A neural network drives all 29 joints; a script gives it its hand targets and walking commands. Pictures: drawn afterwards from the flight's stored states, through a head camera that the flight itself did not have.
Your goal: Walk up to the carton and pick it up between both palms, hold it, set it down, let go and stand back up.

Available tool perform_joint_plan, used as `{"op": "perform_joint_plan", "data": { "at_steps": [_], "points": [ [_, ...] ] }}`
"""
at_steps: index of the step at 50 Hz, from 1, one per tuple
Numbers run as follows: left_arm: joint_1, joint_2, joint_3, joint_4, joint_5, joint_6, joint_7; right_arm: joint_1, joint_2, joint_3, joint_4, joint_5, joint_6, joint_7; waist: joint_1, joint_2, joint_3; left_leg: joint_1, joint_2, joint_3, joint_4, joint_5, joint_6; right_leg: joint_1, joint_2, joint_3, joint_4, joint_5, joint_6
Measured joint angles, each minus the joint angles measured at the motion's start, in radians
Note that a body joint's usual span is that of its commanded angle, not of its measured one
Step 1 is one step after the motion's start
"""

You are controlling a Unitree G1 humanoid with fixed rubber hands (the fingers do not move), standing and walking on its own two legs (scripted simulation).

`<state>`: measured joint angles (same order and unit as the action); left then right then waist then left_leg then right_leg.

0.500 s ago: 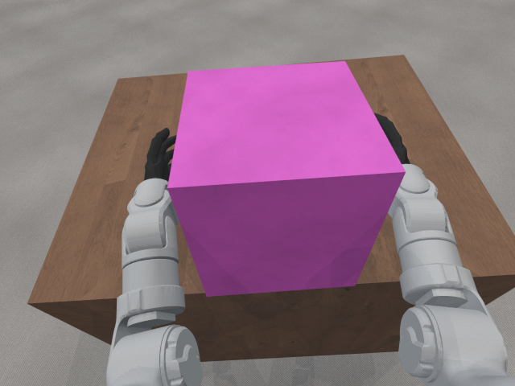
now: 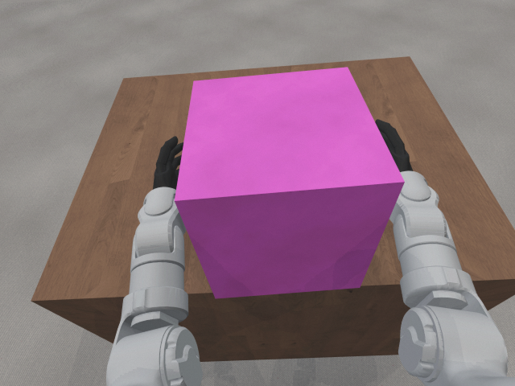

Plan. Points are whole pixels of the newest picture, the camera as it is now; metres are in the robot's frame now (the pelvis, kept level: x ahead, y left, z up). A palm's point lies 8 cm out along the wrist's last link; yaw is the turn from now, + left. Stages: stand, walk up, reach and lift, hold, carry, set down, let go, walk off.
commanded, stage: set down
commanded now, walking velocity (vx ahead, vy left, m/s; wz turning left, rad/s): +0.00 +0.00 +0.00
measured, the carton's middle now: (279, 187) +0.42 -0.04 +0.05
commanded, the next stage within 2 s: none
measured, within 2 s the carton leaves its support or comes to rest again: rests again in 0.02 s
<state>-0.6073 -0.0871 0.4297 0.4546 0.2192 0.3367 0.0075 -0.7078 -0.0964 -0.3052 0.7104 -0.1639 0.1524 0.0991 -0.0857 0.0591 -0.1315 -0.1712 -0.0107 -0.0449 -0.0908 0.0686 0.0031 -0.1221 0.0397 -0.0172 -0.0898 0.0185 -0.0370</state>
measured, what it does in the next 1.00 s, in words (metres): stands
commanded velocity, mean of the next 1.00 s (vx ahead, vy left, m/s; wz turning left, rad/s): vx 0.00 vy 0.00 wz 0.00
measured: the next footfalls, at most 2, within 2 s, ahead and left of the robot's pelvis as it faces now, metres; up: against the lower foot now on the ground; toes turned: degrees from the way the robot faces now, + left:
none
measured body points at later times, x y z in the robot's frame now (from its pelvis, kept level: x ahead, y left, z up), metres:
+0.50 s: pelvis -0.01 +0.00 +0.00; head +0.03 -0.02 +0.45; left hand +0.42 +0.13 +0.09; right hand +0.40 -0.22 +0.08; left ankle -0.01 +0.12 -0.75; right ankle -0.04 -0.09 -0.75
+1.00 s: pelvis -0.01 +0.00 +0.00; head +0.04 -0.02 +0.44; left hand +0.42 +0.14 +0.08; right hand +0.41 -0.22 +0.08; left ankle -0.01 +0.12 -0.75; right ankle -0.04 -0.09 -0.75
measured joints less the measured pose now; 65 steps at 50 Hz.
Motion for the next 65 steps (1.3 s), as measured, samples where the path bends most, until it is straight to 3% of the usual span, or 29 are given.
{"op": "perform_joint_plan", "data": {
  "at_steps": [28, 65],
  "points": [
    [-0.057, 0.013, 0.009, 0.181, 0.024, -0.173, 0.000, -0.001, 0.027, -0.129, 0.033, -0.100, -0.081, 0.035, 0.024, 0.013, -0.058, -0.091, 0.000, -0.008, 0.001, 0.026, 0.001, -0.086, 0.000, -0.014, 0.001, 0.021, 0.003],
    [-0.079, 0.007, 0.047, 0.216, 0.061, -0.262, -0.034, -0.002, 0.050, -0.194, 0.031, -0.153, -0.109, 0.053, 0.039, 0.003, -0.074, -0.142, 0.006, -0.002, 0.001, 0.035, -0.003, -0.137, 0.006, -0.016, 0.000, 0.030, 0.000]
  ]
}}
